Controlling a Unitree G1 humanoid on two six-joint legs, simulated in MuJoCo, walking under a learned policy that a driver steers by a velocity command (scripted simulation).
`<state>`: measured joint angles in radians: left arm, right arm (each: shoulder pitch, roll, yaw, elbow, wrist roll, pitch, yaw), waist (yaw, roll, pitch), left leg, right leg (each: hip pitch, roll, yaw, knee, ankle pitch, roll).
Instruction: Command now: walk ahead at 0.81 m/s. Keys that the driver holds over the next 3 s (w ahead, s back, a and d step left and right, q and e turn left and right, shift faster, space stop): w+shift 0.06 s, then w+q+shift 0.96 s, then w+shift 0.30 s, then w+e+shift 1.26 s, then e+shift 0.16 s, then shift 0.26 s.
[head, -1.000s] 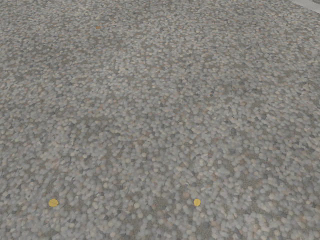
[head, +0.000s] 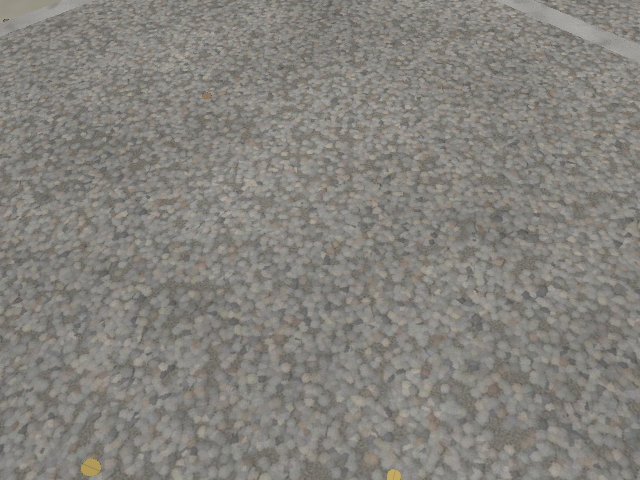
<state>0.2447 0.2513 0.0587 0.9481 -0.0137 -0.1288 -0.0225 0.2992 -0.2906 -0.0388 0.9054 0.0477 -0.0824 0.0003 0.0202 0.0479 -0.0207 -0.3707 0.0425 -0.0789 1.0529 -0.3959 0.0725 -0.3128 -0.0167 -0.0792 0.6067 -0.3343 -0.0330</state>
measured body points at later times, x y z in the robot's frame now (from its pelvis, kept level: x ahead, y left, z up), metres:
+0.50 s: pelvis +0.36 +0.04 -0.02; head +0.39 +0.03 +0.43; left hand +0.35 +0.31 -0.14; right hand +0.56 -0.19 -0.13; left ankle +0.44 +0.09 -0.73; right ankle +0.19 -0.15 -0.58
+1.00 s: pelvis +0.78 +0.13 +0.00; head +0.79 +0.15 +0.45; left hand +0.66 +0.41 -0.10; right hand +1.08 +0.02 -0.09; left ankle +0.67 +0.17 -0.61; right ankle +0.89 +0.04 -0.73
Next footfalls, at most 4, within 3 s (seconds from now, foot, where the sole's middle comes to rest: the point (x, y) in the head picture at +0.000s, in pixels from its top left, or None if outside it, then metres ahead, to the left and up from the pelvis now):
0.40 left None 0.48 0.10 -0.76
0.82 right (331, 312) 0.92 0.06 -0.76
1.32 left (138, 291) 0.99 0.56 -0.76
1.78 right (86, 183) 1.41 0.82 -0.76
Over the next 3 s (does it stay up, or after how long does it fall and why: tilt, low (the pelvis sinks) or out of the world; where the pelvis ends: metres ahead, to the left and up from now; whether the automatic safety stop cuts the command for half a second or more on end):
stays up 2.02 1.06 0.01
